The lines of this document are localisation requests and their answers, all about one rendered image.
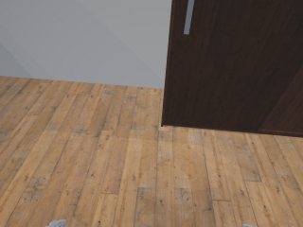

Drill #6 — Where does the handle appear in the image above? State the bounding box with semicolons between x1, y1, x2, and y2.
184;0;195;35

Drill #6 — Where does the wardrobe door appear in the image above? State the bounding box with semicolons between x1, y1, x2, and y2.
164;0;303;131
260;65;303;132

